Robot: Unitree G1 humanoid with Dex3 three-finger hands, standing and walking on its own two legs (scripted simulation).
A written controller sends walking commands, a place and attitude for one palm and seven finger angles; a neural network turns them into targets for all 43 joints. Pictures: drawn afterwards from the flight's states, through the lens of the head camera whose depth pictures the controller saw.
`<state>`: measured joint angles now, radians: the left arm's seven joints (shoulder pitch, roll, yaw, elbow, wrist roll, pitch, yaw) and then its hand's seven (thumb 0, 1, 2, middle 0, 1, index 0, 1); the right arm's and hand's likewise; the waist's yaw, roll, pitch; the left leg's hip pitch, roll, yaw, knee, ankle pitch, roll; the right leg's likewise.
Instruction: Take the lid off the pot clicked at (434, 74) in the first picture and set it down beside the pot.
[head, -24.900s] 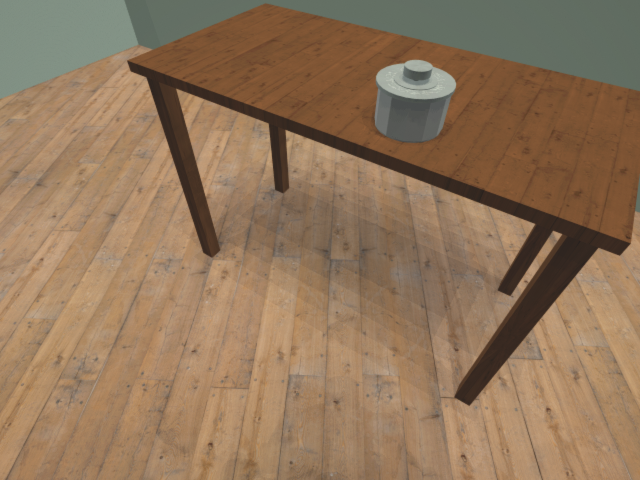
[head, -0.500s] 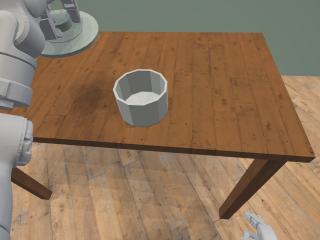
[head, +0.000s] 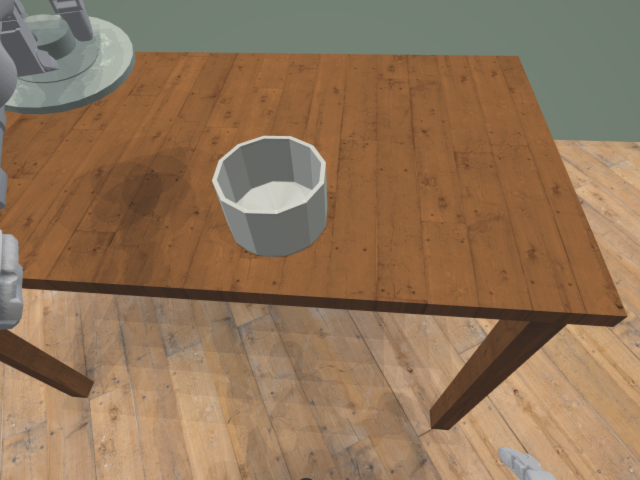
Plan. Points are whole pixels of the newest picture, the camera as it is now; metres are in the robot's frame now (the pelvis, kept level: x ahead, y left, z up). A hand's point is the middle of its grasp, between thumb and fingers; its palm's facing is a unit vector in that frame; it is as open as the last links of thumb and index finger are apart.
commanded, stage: move the lid sideways beside the pot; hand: left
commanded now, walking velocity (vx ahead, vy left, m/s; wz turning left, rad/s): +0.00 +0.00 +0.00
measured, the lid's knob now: (42, 37) +0.49 +0.28 +0.29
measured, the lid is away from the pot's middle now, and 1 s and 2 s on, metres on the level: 0.21 0.24 0.24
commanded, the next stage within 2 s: lower the lid onto the table in 0.26 s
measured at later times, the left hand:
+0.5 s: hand (2, 43) +0.45 +0.30 +0.30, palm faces -0.14 -0.05 -0.99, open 8.1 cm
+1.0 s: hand (17, 87) +0.44 +0.30 +0.27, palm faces -0.21 -0.07 -0.97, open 8.1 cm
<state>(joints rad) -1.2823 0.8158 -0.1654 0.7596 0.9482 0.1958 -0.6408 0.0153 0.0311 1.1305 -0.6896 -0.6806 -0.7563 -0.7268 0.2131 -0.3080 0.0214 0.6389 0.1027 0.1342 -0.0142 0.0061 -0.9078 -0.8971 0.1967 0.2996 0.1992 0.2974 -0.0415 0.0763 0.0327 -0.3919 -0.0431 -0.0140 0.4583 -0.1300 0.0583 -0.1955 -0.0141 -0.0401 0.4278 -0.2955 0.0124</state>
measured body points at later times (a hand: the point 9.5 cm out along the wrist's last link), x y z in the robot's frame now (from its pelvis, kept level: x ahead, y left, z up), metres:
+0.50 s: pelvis +0.00 +0.00 +0.00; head +0.05 -0.02 +0.45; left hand +0.45 +0.29 +0.36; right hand +0.11 -0.26 -0.13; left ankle +0.06 +0.08 -0.74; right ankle -0.05 -0.13 -0.74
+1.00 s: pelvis -0.01 +0.00 +0.00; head +0.03 -0.01 +0.45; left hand +0.45 +0.30 +0.32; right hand +0.09 -0.27 -0.12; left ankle +0.06 +0.08 -0.74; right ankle -0.05 -0.13 -0.74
